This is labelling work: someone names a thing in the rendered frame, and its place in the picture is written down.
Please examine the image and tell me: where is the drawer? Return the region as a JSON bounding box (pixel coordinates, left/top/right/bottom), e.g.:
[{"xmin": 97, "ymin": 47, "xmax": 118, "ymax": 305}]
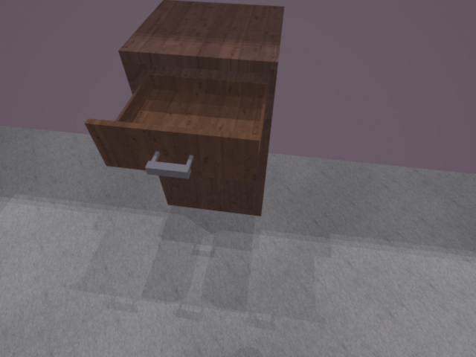
[{"xmin": 85, "ymin": 73, "xmax": 268, "ymax": 183}]

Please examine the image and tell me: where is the handle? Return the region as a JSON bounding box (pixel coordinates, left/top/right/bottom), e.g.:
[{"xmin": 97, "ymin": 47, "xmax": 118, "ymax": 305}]
[{"xmin": 145, "ymin": 151, "xmax": 193, "ymax": 179}]

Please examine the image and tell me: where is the cabinet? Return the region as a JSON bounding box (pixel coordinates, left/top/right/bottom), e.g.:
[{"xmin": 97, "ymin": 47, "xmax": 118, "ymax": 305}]
[{"xmin": 118, "ymin": 0, "xmax": 284, "ymax": 216}]

